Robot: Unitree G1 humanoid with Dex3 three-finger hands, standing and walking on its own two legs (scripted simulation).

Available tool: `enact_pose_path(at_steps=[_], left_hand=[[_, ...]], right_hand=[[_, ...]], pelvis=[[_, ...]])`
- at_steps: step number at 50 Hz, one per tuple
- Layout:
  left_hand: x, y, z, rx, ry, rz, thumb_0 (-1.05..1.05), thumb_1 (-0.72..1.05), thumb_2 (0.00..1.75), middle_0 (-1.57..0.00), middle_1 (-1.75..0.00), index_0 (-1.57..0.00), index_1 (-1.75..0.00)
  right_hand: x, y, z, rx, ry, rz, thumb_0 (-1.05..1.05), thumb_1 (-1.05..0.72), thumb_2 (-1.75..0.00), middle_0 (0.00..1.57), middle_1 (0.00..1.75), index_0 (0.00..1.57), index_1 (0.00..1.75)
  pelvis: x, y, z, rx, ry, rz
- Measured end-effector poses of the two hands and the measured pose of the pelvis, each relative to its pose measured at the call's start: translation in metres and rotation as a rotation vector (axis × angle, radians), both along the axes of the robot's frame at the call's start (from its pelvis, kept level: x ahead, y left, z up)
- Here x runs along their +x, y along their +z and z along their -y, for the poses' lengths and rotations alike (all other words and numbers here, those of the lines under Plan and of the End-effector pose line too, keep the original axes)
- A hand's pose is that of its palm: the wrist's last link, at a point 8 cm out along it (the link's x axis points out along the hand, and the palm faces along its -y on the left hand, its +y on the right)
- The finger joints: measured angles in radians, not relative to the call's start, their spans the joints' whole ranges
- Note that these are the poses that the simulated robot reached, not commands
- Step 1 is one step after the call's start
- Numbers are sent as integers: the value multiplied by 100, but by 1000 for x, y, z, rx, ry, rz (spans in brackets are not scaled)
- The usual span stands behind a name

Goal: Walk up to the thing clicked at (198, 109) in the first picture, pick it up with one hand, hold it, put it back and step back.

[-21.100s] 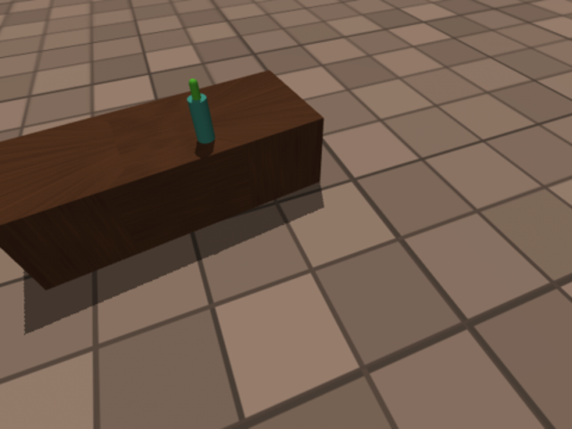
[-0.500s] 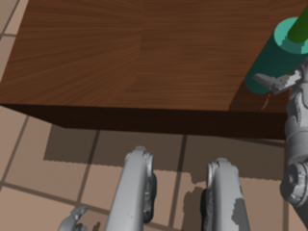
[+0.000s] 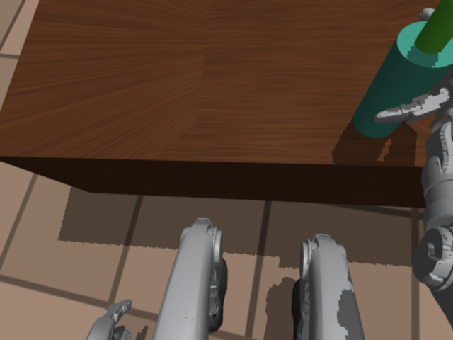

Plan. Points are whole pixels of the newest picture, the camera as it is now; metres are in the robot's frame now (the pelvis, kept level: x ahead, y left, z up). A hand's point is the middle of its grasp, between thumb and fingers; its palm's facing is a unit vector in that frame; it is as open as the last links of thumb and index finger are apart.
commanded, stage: withdraw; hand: right
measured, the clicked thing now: (408, 73) +0.52 -0.20 +0.04
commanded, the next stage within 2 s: rise in 0.36 s
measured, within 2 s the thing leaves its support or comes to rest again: neither
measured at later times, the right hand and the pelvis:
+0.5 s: hand out of the picture +0.53 -0.27 +0.11, palm faces +0.17 +0.98 -0.03, open 17.4 cm; pelvis +0.01 +0.00 +0.06, yaw +1 degrees
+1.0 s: hand out of the picture +0.45 -0.29 +0.15, palm faces +0.22 +0.90 -0.38, open 17.2 cm; pelvis +0.05 +0.00 +0.20, yaw +0 degrees
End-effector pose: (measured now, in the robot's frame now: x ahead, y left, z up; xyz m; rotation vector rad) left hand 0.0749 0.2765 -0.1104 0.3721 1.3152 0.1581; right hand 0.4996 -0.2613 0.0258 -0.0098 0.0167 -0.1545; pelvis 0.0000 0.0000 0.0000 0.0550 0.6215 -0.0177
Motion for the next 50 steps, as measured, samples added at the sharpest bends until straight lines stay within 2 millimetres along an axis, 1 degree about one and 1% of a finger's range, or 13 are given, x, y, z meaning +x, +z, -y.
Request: enact_pose_path(at_steps=[8, 11, 14, 19, 23, 26, 30, 34, 36, 40, 43, 46, 50], left_hand=[[-1, -1, -3, 10, 2, -4, 1, 91, 87, -19, -30, -21, -28], [-4, 4, -5, 21, 14, -5, 1, 92, 86, -19, -30, -21, -28], [-6, 15, -6, 32, 33, -3, 1, 92, 86, -19, -29, -21, -27], [-8, 40, -4, 36, 54, 7, 1, 92, 86, -19, -29, -20, -27], [-9, 60, -2, 33, 56, 17, 1, 91, 86, -19, -29, -20, -27], [-9, 71, -2, 35, 54, 16, 1, 91, 86, -19, -29, -21, -28], [-9, 89, 0, 23, 75, -7, 1, 91, 87, -20, -30, -21, -29], [-7, 114, 6, 1, 95, -10, 1, 91, 88, -20, -30, -21, -29], [-5, 128, 8, -3, 104, -5, 1, 90, 88, -20, -30, -21, -29], [1, 156, 12, -3, 111, 16, 1, 89, 88, -20, -30, -20, -29], [4, 175, 14, 0, 114, 33, 1, 89, 88, -20, -30, -20, -29], [7, 193, 14, -2, 120, 55, 1, 89, 89, -20, -30, -20, -29], [13, 213, 13, -2, 132, 85, 1, 89, 89, -20, -30, -20, -30]], right_hand=[[-3, 2, 8, -20, -14, 10, -1, 51, -17, 34, 26, 35, 26], [-2, 12, 16, -31, -27, 18, -1, 50, -15, 26, 21, 26, 21], [-1, 33, 29, -37, -51, 29, -1, 52, -12, 19, 16, 19, 16], [-1, 71, 52, -31, -71, 6, -1, 54, -8, 11, 10, 11, 10], [-3, 88, 61, -30, -40, -22, -1, 54, -7, 8, 7, 8, 7], [-3, 88, 61, -46, -7, -66, -1, 54, -6, 6, 6, 6, 6], [-10, 70, 60, -138, -2, -274, -1, 51, -7, 5, 6, 6, 6], [-24, 77, 65, -196, -47, -384, -1, 51, -7, 5, 6, 6, 6], [-31, 91, 72, -218, -92, -413, -1, 50, -7, 5, 6, 6, 6], [-40, 129, 86, -245, -188, -430, -1, 49, -8, 6, 6, 6, 6], [-46, 149, 92, -249, -234, -469, -1, 49, -9, 6, 6, 6, 6], [-57, 162, 90, -262, -238, -505, -1, 49, -9, 6, 6, 6, 6], [-82, 158, 72, -257, -193, -587, 0, 49, -9, 6, 6, 5, 6]], pelvis=[[-3, -2, -2, 1, 0, 5], [-3, 2, -2, 4, 1, 13], [-2, 11, -2, 7, 4, 22], [2, 34, -1, 6, 7, 41], [6, 51, 0, 10, 5, 48], [9, 59, 1, 12, 5, 55], [10, 77, 1, 14, 9, 79], [16, 103, 1, 15, 12, 107], [21, 116, 1, 13, 13, 124], [29, 144, -1, 11, 8, 173], [34, 163, -1, 14, 3, 205], [39, 180, 1, 13, 4, 237], [45, 200, 4, 9, 4, 281]])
